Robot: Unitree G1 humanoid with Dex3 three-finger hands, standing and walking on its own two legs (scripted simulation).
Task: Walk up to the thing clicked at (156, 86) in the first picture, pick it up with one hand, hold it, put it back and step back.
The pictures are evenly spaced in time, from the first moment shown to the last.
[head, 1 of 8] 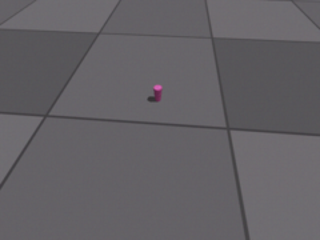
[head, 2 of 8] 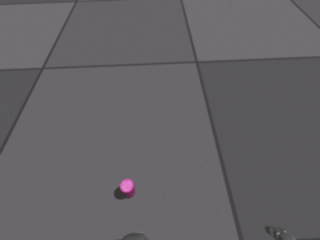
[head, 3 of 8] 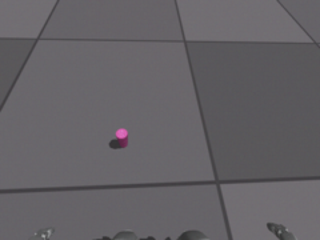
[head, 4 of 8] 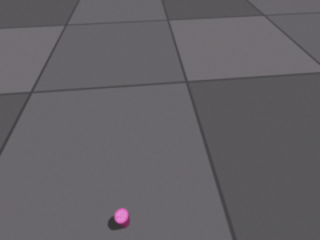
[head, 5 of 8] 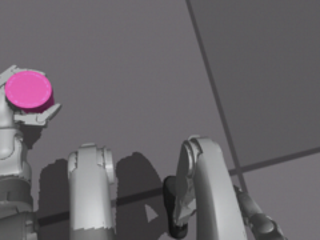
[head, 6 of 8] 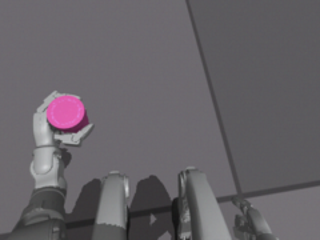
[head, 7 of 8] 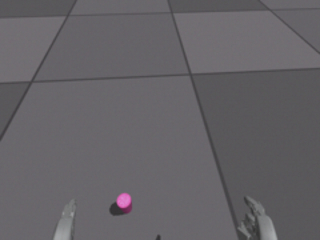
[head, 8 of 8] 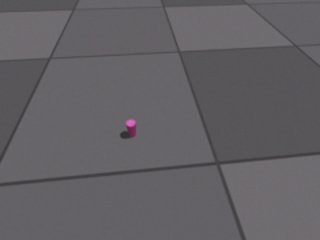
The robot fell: no
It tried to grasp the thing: yes
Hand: left
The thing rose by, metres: 0.69
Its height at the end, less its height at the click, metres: +0.00
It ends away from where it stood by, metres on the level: 0.03
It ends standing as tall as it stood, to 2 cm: yes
